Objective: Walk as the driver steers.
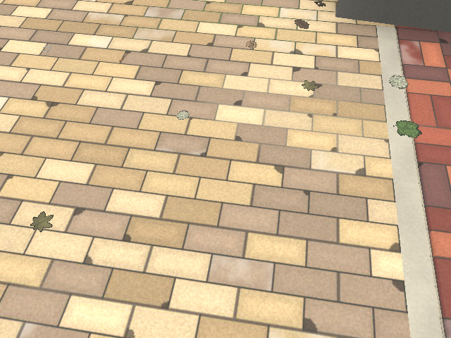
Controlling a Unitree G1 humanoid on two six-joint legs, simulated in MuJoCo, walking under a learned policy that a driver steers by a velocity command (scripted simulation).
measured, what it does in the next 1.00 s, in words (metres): walks ahead: right foot, then left foot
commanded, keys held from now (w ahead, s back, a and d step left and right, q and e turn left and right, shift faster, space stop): q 0.10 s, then no key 0.44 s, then w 0.46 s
